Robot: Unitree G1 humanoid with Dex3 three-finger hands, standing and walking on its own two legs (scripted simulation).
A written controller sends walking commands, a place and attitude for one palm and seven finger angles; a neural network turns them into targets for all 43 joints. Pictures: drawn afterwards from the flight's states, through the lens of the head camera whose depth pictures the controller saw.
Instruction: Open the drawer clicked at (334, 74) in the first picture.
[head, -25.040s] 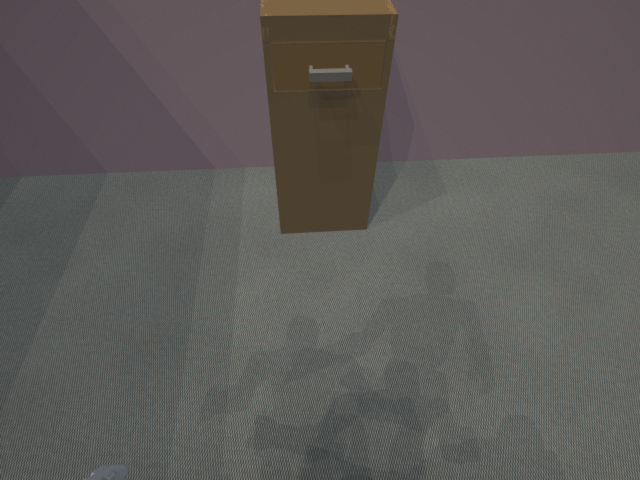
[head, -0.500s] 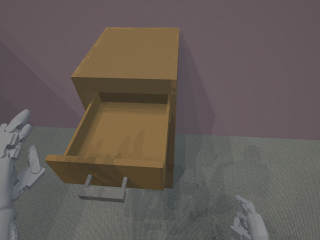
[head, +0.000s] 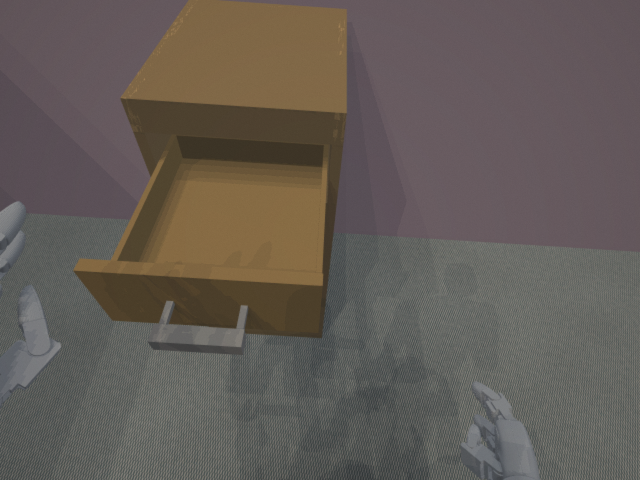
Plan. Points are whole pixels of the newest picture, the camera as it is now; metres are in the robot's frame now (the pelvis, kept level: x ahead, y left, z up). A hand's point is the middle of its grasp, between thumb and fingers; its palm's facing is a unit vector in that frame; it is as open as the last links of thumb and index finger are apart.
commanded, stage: step back with the hand held close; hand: left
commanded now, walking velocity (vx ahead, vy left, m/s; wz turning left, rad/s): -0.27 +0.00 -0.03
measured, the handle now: (202, 324) +0.32 +0.19 -0.03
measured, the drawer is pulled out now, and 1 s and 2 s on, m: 0.30 0.30 0.30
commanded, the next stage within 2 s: stop stepping back and stand still in 0.66 s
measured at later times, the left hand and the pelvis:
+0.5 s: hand out of the picture +0.12 +0.24 +0.17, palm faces +0.38 -0.82 -0.42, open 7.4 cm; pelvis -0.07 +0.01 +0.00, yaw +1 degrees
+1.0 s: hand out of the picture +0.00 +0.19 +0.18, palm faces +0.34 -0.83 -0.45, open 7.4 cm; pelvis -0.19 -0.04 +0.02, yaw -1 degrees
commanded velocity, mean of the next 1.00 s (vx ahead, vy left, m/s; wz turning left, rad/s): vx -0.20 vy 0.04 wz -0.02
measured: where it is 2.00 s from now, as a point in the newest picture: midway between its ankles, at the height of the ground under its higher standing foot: outside the picture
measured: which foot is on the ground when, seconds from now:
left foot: down 0.00-0.76, up 0.78-1.00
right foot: down 0.00-0.46, up 0.48-0.74, down 0.76-1.00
